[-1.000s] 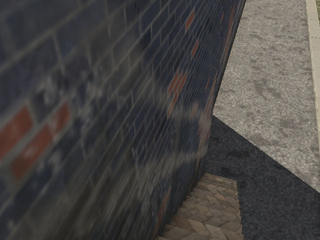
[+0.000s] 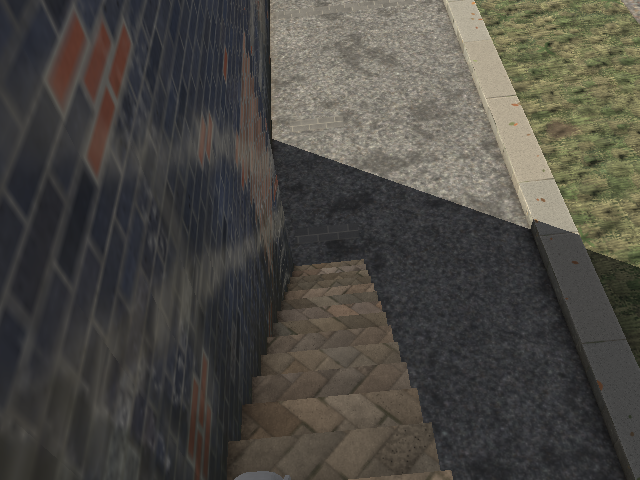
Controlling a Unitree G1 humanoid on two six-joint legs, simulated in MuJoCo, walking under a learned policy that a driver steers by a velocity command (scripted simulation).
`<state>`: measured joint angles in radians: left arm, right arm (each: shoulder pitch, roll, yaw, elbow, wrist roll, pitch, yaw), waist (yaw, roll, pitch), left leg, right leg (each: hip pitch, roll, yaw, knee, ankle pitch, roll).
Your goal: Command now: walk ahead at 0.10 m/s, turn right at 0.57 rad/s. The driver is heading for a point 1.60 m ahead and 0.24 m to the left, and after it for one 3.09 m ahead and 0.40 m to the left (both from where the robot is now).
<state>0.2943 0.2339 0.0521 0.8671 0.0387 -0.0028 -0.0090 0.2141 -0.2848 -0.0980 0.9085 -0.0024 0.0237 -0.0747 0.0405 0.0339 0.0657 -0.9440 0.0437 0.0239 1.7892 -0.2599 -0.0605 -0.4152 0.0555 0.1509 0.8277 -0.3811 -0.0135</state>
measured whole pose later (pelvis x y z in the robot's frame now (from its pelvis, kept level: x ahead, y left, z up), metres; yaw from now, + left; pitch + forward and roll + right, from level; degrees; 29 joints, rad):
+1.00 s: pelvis +0.11 +0.12 -0.16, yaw +12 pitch -5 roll -8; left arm 0.28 0.30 0.04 0.88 0.05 0.09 -0.03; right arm 0.64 -0.14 -0.06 1.09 0.06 0.01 0.01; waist -0.05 -0.10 0.01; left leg -0.20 0.08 -0.08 0.22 -0.05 -0.26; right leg -0.48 0.08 0.00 1.71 -0.88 -0.19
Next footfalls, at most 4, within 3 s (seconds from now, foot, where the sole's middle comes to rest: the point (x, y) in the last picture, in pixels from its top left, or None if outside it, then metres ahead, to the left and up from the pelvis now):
0.32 left None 0.19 0.23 -0.77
0.92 left None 0.27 0.22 -0.96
1.34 left None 0.17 0.37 -0.78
1.64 right None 0.08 0.06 -0.74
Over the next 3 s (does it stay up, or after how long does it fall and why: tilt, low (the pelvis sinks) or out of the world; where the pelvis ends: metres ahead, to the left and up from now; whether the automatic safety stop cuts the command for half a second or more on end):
falls after 2.76 s (out of the world)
